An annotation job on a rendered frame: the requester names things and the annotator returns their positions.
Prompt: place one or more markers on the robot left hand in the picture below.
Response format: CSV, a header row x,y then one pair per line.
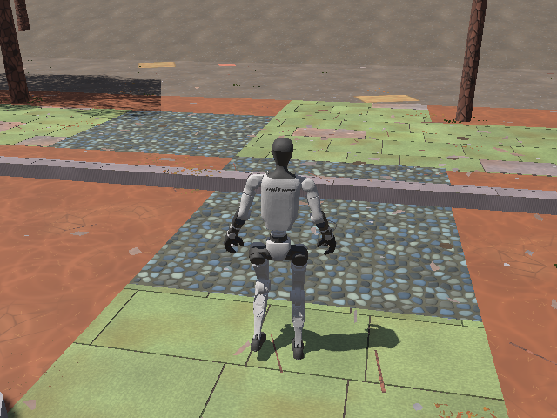
x,y
235,242

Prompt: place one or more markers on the left robot shin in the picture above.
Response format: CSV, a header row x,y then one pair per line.
x,y
259,309

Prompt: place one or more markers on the right robot upper arm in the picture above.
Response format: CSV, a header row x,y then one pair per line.
x,y
313,200

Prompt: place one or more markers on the left robot upper arm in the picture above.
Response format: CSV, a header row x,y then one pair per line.
x,y
252,183

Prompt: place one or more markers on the robot left foot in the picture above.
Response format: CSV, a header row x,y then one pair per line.
x,y
257,344

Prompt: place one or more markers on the robot right hand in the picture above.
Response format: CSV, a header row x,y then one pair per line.
x,y
331,243

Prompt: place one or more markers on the right robot forearm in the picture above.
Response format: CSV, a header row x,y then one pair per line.
x,y
324,228

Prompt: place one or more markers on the left robot forearm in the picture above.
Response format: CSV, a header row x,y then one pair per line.
x,y
235,226

